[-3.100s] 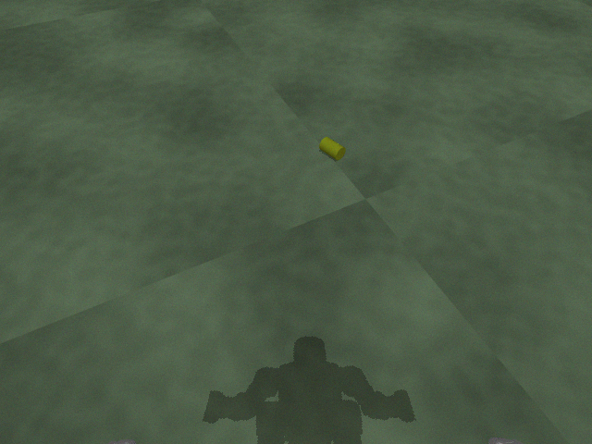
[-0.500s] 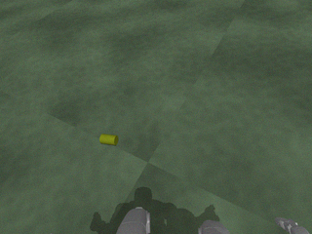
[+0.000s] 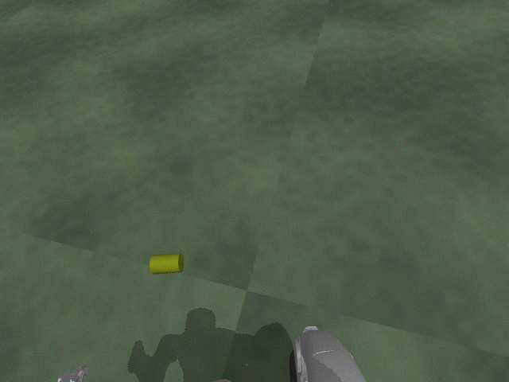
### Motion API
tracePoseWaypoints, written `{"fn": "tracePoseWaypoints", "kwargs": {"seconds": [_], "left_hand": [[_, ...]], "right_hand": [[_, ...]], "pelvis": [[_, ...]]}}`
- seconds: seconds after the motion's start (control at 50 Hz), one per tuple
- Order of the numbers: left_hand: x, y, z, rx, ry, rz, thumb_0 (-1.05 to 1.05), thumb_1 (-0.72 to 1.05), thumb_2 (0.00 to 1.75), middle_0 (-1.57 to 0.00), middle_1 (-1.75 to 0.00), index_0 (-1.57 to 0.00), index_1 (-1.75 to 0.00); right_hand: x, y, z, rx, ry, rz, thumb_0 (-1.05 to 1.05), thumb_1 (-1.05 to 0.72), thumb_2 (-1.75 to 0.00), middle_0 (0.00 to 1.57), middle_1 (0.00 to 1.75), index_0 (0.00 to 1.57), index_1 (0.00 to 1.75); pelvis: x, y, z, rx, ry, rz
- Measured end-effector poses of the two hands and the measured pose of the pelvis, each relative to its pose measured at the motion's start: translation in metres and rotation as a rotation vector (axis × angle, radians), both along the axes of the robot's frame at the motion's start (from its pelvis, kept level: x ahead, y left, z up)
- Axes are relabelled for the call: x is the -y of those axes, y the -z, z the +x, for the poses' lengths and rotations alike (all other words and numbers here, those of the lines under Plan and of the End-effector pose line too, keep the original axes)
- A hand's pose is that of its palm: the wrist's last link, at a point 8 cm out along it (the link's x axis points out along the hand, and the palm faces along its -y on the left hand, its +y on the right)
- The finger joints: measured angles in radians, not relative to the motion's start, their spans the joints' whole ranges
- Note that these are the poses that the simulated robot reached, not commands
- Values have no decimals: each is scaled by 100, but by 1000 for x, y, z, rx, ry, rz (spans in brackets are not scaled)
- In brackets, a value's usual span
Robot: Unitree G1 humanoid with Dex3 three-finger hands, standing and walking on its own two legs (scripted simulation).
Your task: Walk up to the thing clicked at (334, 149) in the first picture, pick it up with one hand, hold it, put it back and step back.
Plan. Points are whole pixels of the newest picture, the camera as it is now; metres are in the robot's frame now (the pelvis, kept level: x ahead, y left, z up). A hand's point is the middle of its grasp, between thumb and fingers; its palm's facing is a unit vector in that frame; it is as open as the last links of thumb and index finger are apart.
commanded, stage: walk up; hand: left
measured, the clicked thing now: (166, 263) +0.62 +0.38 -0.72
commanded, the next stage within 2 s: none
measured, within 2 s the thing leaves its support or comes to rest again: neither
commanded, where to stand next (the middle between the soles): +0.23 +0.18 m, yaw -5 degrees
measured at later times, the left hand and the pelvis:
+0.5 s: hand out of the picture +0.13 +0.50 -0.15, palm faces -0.07 -0.82 -0.57, open 7.4 cm; pelvis +0.09 +0.16 -0.03, yaw -3 degrees
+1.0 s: hand (48, 289) +0.34 +0.44 -0.15, palm faces -0.15 -0.92 -0.36, open 7.4 cm; pelvis +0.18 +0.21 -0.01, yaw -6 degrees
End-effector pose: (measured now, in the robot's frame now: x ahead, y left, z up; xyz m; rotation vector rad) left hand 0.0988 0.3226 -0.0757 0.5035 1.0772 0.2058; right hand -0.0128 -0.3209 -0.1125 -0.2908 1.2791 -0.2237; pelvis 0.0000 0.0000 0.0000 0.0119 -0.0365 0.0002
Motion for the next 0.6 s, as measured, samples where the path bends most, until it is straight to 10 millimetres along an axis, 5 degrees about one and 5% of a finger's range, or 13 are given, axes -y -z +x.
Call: {"fn": "tracePoseWaypoints", "kwargs": {"seconds": [0.12, 0.26, 0.38, 0.5, 0.6], "left_hand": [[-18, -3, 37, 81, 13, 45, 1, 90, 89, -21, -30, -21, -30], [-61, -17, 25, 75, -46, 69, 1, 90, 89, -21, -30, -21, -30], [-123, -11, 15, -7, -56, 85, 1, 90, 89, -21, -30, -21, -30], [-207, 23, 30, -78, -65, 106, 1, 90, 89, -21, -30, -21, -30], [-224, 31, 70, -104, -46, 50, 1, 91, 89, -20, -30, -20, -30]], "right_hand": [[-33, 30, 37, -4, -3, 58, 1, -90, -90, 20, 30, 21, 30], [-60, 19, 109, 94, -82, 54, 1, -90, -90, 20, 30, 21, 30], [-82, 3, 148, 144, -86, -13, 1, -90, -90, 20, 30, 21, 30], [-127, -5, 156, 156, -67, -111, 1, -90, -90, 20, 30, 20, 30], [-171, -11, 130, 93, 25, -95, 1, -90, -90, 20, 30, 20, 30]], "pelvis": [[-17, 15, 23, 19, 18, -27], [-54, 5, 44, 31, 11, -23], [-102, 9, 62, 13, 28, -24], [-163, 30, 86, 8, 51, 3], [-191, 19, 113, 8, 68, -22]]}}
